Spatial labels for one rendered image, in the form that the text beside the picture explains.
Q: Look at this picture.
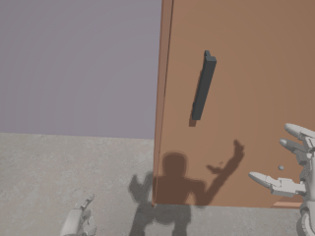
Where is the right robot hand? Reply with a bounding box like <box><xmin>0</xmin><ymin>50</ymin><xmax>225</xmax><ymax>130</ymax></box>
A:
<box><xmin>248</xmin><ymin>123</ymin><xmax>315</xmax><ymax>202</ymax></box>

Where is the handle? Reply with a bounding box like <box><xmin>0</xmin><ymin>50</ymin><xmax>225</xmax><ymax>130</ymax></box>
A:
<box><xmin>191</xmin><ymin>50</ymin><xmax>218</xmax><ymax>121</ymax></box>

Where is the wardrobe door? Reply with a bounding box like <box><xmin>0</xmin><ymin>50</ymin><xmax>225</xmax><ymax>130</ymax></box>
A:
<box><xmin>278</xmin><ymin>194</ymin><xmax>304</xmax><ymax>203</ymax></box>
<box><xmin>156</xmin><ymin>0</ymin><xmax>315</xmax><ymax>208</ymax></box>

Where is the robot right forearm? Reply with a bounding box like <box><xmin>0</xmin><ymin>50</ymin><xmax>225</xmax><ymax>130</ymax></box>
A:
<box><xmin>296</xmin><ymin>200</ymin><xmax>315</xmax><ymax>236</ymax></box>

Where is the left robot hand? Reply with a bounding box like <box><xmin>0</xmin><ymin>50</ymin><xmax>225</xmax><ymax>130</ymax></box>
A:
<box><xmin>59</xmin><ymin>193</ymin><xmax>97</xmax><ymax>236</ymax></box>

